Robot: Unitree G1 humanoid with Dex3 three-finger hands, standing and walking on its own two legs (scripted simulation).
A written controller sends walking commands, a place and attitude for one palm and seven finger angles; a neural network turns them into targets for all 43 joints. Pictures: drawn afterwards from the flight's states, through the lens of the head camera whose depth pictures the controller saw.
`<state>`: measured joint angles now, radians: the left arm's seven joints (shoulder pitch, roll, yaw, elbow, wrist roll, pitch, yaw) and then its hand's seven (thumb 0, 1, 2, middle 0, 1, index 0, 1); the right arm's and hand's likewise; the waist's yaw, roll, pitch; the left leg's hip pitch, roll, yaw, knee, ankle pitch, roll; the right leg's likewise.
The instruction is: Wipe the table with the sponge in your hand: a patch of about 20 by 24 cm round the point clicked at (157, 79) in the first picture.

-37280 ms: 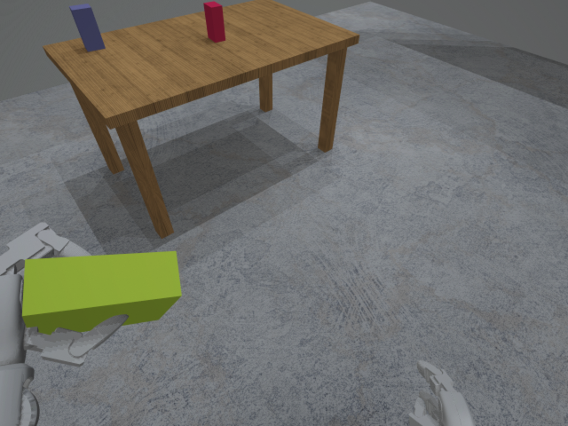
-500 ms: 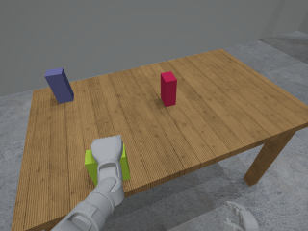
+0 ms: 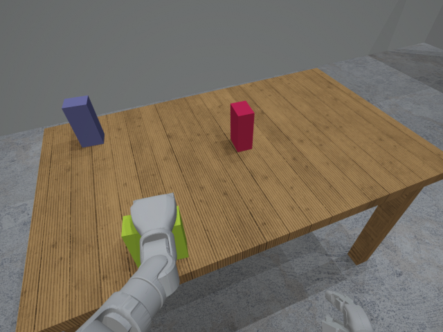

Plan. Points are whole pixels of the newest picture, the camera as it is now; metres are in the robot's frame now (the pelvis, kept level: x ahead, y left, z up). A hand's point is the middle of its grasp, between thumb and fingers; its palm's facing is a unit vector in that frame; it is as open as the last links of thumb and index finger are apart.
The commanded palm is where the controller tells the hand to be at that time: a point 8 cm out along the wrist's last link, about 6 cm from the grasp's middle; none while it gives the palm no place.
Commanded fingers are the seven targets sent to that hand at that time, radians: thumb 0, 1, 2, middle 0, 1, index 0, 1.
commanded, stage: wipe back along the third lane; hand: left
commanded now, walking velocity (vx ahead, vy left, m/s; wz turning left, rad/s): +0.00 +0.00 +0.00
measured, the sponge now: (159, 243) +0.32 +0.18 -0.06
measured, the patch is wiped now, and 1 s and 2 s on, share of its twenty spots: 0.90 0.90 0.90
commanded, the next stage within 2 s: slide back across to the middle lane in 0.14 s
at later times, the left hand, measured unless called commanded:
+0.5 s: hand (155, 227) +0.32 +0.18 +0.00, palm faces -0.03 -0.07 -1.00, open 9.2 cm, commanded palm +0.27 +0.19 +0.04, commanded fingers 0.00 0.10 1.30 -1.20 -1.60 -1.20 -1.60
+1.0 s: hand (125, 242) +0.28 +0.23 +0.00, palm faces -0.03 -0.12 -0.99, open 9.1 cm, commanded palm +0.24 +0.24 +0.05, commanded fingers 0.00 0.10 1.30 -1.20 -1.60 -1.20 -1.60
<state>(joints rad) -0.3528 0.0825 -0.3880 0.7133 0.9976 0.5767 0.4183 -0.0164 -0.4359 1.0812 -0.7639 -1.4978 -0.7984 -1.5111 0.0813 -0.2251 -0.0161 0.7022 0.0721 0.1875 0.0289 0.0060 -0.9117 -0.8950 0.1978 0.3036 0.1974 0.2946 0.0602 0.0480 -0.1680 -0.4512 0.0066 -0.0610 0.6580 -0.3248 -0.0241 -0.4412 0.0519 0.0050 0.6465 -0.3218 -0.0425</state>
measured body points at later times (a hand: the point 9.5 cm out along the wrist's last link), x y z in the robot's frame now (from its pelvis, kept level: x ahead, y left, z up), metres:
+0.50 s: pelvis +0.00 +0.00 +0.00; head -0.02 -0.02 +0.45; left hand +0.32 +0.18 +0.05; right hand +0.19 -0.22 -0.10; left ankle +0.00 +0.14 -0.72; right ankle +0.00 -0.10 -0.72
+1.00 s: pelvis +0.01 +0.00 +0.01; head -0.01 -0.02 +0.46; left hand +0.28 +0.23 +0.06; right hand +0.24 -0.22 -0.07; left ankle +0.00 +0.14 -0.72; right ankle +0.00 -0.10 -0.72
